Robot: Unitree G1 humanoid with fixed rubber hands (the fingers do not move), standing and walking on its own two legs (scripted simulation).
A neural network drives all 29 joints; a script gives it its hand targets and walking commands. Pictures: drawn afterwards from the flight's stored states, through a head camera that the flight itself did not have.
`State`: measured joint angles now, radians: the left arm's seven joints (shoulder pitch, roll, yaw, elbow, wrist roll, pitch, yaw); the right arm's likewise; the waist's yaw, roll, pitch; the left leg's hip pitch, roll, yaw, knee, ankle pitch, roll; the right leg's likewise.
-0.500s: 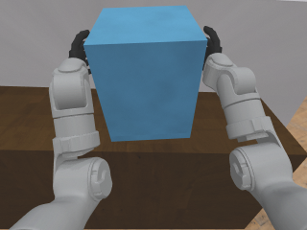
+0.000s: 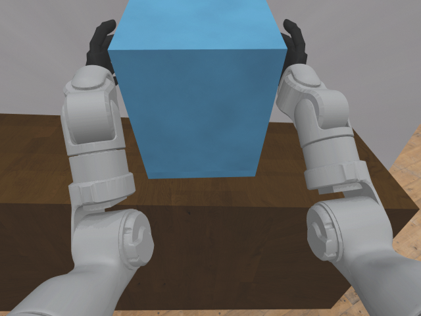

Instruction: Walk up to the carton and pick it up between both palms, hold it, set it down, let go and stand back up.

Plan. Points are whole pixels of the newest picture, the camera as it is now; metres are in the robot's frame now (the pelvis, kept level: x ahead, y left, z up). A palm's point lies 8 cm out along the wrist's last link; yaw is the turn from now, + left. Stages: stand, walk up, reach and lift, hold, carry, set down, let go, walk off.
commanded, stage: set down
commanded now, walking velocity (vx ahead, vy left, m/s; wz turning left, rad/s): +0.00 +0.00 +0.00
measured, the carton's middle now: (200, 87) +0.40 -0.01 +0.29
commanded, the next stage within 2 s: none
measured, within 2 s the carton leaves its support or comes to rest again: neither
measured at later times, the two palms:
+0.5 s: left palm (127, 106) +0.41 +0.12 +0.25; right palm (281, 117) +0.39 -0.17 +0.23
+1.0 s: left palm (130, 105) +0.43 +0.12 +0.24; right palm (280, 112) +0.40 -0.17 +0.23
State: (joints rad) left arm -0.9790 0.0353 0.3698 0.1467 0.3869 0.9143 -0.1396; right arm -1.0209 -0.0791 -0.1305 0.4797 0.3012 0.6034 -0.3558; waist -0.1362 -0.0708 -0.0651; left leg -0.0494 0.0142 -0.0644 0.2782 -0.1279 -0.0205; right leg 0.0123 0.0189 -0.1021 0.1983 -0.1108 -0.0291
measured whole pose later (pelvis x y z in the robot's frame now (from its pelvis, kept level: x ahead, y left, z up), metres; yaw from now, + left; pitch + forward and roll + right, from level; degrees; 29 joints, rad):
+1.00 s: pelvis +0.02 +0.01 +0.00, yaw +2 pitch -6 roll -1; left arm -0.85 0.00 0.27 0.23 0.35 0.62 -0.07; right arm -0.83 0.00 -0.22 0.55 0.07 0.21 -0.21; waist -0.16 -0.09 0.07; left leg -0.01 0.00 -0.08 0.25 -0.14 -0.01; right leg 0.09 0.00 -0.14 0.12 -0.11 -0.01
